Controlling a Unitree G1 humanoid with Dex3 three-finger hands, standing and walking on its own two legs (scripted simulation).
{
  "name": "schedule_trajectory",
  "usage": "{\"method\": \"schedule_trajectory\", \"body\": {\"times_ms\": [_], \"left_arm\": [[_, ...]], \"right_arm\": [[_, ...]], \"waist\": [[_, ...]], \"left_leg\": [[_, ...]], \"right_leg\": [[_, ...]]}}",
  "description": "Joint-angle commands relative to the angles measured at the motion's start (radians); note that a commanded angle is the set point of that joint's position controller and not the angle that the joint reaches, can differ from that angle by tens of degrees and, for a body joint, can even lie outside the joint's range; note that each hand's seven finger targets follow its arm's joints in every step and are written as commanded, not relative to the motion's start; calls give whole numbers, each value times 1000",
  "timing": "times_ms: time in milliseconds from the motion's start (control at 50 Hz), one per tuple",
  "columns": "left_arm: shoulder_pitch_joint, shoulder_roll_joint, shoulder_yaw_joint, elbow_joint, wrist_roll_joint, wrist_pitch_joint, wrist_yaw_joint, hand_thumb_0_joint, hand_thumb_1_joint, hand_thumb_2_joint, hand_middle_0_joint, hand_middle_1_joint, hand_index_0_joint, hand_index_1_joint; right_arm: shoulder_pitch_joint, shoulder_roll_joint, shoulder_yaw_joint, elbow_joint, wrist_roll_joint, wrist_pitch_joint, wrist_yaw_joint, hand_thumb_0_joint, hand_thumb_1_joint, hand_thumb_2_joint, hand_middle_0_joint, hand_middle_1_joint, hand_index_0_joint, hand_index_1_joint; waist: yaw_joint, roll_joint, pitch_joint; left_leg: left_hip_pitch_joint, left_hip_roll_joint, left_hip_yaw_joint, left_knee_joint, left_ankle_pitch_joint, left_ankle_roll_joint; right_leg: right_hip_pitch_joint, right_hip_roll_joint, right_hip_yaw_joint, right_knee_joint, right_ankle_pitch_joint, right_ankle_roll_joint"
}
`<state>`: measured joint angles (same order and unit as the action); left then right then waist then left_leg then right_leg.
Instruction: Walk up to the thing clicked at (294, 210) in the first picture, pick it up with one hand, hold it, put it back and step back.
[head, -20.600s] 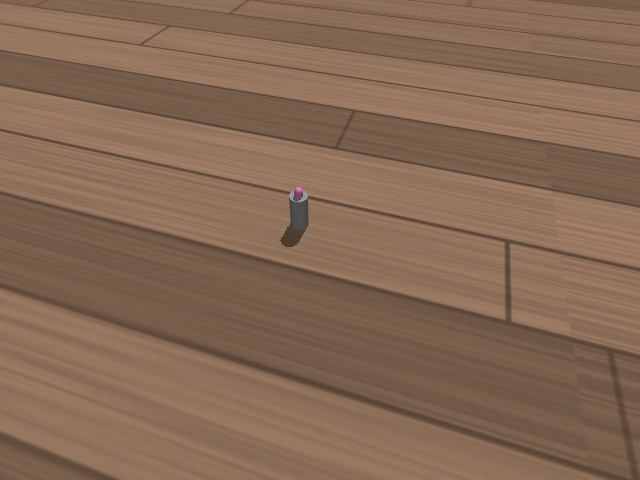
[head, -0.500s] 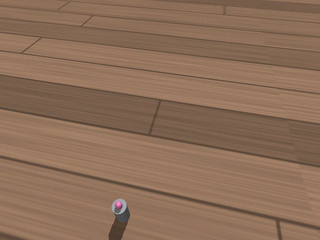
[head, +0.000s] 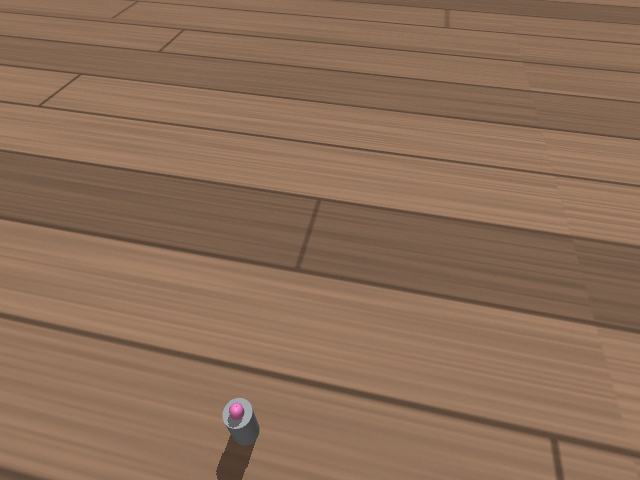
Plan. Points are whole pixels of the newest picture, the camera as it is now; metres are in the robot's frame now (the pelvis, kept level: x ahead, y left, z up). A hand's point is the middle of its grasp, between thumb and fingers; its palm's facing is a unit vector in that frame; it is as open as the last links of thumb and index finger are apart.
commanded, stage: stand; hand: left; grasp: from the side
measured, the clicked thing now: (241, 420) +0.40 +0.23 -0.68
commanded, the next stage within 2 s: go down in 0.84 s
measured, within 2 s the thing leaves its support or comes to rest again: neither
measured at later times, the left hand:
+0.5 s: hand out of the picture +0.08 +0.25 -0.16, palm faces -0.02 -0.94 -0.34, open 7.4 cm
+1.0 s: hand out of the picture +0.09 +0.25 -0.15, palm faces +0.01 -0.94 -0.34, open 7.5 cm
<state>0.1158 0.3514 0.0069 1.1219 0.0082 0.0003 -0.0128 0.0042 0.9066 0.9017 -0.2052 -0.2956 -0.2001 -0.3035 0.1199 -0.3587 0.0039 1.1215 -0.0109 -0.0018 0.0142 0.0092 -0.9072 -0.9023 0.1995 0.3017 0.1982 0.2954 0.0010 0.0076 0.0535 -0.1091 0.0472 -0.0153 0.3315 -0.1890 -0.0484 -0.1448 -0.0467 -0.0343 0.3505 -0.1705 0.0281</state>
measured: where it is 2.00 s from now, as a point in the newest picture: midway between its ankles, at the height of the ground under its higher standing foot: outside the picture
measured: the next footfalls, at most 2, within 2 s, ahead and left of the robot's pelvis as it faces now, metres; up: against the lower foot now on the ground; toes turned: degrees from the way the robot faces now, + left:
none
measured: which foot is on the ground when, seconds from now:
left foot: down 0.00-1.00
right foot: down 0.00-1.00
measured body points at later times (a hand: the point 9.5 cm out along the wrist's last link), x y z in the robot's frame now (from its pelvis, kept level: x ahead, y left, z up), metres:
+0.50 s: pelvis +0.00 +0.00 +0.00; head +0.02 +0.00 +0.45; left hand +0.08 +0.30 -0.13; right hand +0.08 -0.30 -0.13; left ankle +0.00 +0.15 -0.75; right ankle +0.01 -0.14 -0.75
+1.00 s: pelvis +0.00 +0.00 +0.00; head +0.02 +0.00 +0.45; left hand +0.09 +0.30 -0.13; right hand +0.08 -0.30 -0.13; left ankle +0.00 +0.15 -0.75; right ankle +0.01 -0.14 -0.75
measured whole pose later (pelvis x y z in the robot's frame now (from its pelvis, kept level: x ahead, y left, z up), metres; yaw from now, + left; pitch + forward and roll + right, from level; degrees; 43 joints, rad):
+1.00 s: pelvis +0.00 +0.00 +0.00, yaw +0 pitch -1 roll +0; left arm 0.13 0.34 0.02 1.07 -0.01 -0.01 0.00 0.01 0.88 0.88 -0.21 -0.27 -0.20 -0.28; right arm 0.15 -0.35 0.00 1.03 0.02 -0.01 -0.01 0.01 -0.92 -0.91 0.20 0.30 0.20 0.30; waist 0.00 0.00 0.04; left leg -0.15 0.05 -0.01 0.37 -0.21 -0.04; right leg -0.18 -0.05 -0.03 0.38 -0.19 0.03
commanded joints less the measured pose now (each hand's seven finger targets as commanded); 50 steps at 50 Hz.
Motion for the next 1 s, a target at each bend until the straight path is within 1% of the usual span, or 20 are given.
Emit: {"method": "schedule_trajectory", "body": {"times_ms": [0, 40, 160, 220, 260, 280, 400, 480, 520, 580, 600, 640, 740, 760, 860, 900, 920, 940, 960, 980], "left_arm": [[-36, 223, 37, -59, 1, -27, 14, 0, 900, 900, -200, -300, -200, -301], [-40, 222, 36, -59, 1, -28, 14, 0, 900, 900, -200, -300, -200, -301], [-37, 224, 35, -58, 3, -28, 15, 0, 900, 900, -200, -300, -200, -301], [-39, 225, 37, -60, -1, -28, 15, 0, 900, 900, -200, -300, -200, -301], [-32, 221, 35, -60, 0, -28, 15, 0, 900, 900, -200, -300, -200, -301], [-37, 221, 35, -60, 2, -29, 16, 0, 900, 900, -200, -300, -200, -301], [-39, 228, 37, -62, 1, -28, 15, 0, 900, 900, -200, -300, -200, -301], [-34, 224, 36, -63, 2, -27, 17, 0, 900, 900, -200, -300, -200, -301], [-31, 223, 35, -61, 2, -26, 15, 0, 900, 900, -200, -300, -200, -301], [-36, 221, 37, -64, 1, -26, 16, 0, 900, 900, -200, -300, -200, -301], [-36, 223, 37, -62, 0, -27, 16, 0, 900, 900, -200, -300, -200, -301], [-37, 223, 37, -64, 1, -27, 16, 0, 900, 900, -200, -300, -200, -301], [-31, 222, 38, -58, -1, -25, 15, 0, 900, 900, -200, -300, -200, -301], [-31, 224, 38, -60, 1, -26, 16, 0, 900, 900, -200, -300, -200, -301], [-32, 224, 38, -65, 3, -29, 17, 0, 900, 900, -200, -300, -200, -301], [-35, 225, 39, -63, 0, -29, 17, 0, 900, 900, -200, -300, -200, -301], [-32, 225, 39, -63, 0, -29, 18, 0, 820, 820, -280, -220, -280, -221], [-383, 37, 38, -414, -47, -119, 29, 0, 740, 740, -200, -140, -200, -141], [-463, 106, 65, -339, -42, -111, 39, 0, 660, 660, -120, -60, -120, -61], [-307, 207, 137, -176, -25, -76, 48, 0, 580, 580, -40, -8, -40, -6]], "right_arm": [[-37, -211, -42, -60, 2, -24, -17, 0, -900, -900, 200, 300, 200, 300], [-29, -209, -41, -60, 0, -23, -17, 0, -900, -900, 200, 300, 200, 300], [-28, -209, -42, -58, 0, -19, -17, 0, -900, -900, 200, 300, 200, 300], [-28, -209, -42, -62, -1, -20, -17, 0, -900, -900, 200, 300, 200, 300], [-37, -214, -44, -61, 0, -21, -17, 0, -900, -900, 200, 300, 200, 300], [-34, -209, -45, -62, 0, -20, -16, 0, -900, -900, 200, 300, 200, 300], [-34, -207, -43, -66, -1, -23, -18, 0, -900, -900, 200, 300, 200, 300], [-38, -211, -46, -65, 0, -21, -18, 0, -900, -900, 200, 300, 200, 300], [-34, -212, -43, -63, 0, -21, -19, 0, -900, -900, 200, 300, 200, 300], [-35, -215, -45, -67, 0, -22, -19, 0, -900, -900, 200, 300, 200, 300], [-29, -207, -43, -64, 1, -22, -18, 0, -900, -900, 200, 300, 200, 300], [-34, -213, -46, -67, 1, -23, -19, 0, -900, -900, 200, 300, 200, 300], [-30, -213, -44, -66, 0, -22, -19, 0, -900, -900, 200, 300, 200, 300], [-33, -209, -44, -67, 0, -22, -18, 0, -900, -900, 200, 300, 200, 300], [-31, -210, -46, -71, 1, -22, -18, 0, -900, -900, 200, 300, 200, 300], [-25, -206, -43, -68, 1, -21, -18, 0, -900, -900, 200, 300, 200, 300], [-28, -208, -45, -70, 0, -21, -19, 0, -976, -928, 209, 302, 205, 302], [-29, -31, -3, -342, 68, -74, -40, 0, -1010, -927, 198, 300, 199, 300], [21, -61, -9, -283, 67, -74, -51, 0, -1017, -931, 198, 300, 199, 300], [44, -98, -24, -273, 63, -66, -56, 0, -1023, -935, 198, 300, 199, 300]], "waist": [[5, -7, -81], [1, -14, -78], [1, -13, -62], [-1, -10, -69], [6, 1, -75], [1, -9, -78], [1, -2, -82], [5, -12, -79], [4, -2, -63], [4, -1, -84], [2, -12, -73], [3, -7, -82], [3, -6, -55], [3, -14, -62], [1, -17, -91], [-1, -11, -72], [0, -10, -70], [-124, 19, 3], [-87, -13, -43], [-66, -49, -27]], "left_leg": [[-7, 84, -60, -52, 128, 53], [-15, 82, -57, -50, 127, 53], [-23, 81, -58, -54, 79, 53], [-14, 81, -55, -54, 105, 51], [-6, 84, -57, -48, 119, 52], [-12, 83, -57, -46, 128, 49], [-11, 85, -53, -50, 143, 51], [1, 87, -54, -45, 143, 52], [-12, 81, -50, -54, 112, 51], [-1, 86, -50, -47, 138, 56], [-8, 83, -52, -57, 138, 51], [3, 87, -52, -48, 140, 54], [-18, 79, -50, -57, 99, 53], [-4, 84, -54, -60, 111, 52], [7, 86, -49, -41, 141, 57], [-4, 81, -48, -49, 132, 53], [1, 84, -49, -51, 133, 53], [-124, -58, 76, 25, -24, 53], [-120, -58, 69, 37, -37, 56], [-148, -62, 70, 54, -67, 58]], "right_leg": [[43, -89, 76, -50, 112, -39], [45, -90, 76, -51, 124, -38], [32, -90, 82, -63, 71, -37], [35, -91, 81, -53, 93, -42], [39, -88, 77, -50, 103, -42], [41, -88, 75, -49, 106, -41], [50, -92, 80, -42, 139, -43], [41, -88, 74, -46, 130, -43], [41, -88, 78, -54, 121, -39], [53, -91, 79, -47, 143, -42], [49, -89, 78, -47, 136, -41], [50, -90, 79, -45, 135, -43], [40, -89, 81, -57, 108, -41], [39, -87, 76, -52, 100, -42], [58, -93, 80, -49, 159, -42], [52, -91, 81, -53, 145, -40], [42, -90, 81, -52, 136, -41], [-187, 28, 15, 0, 32, -24], [-131, 30, -1, 6, -6, -20], [-137, 39, -12, 10, -62, -27]]}}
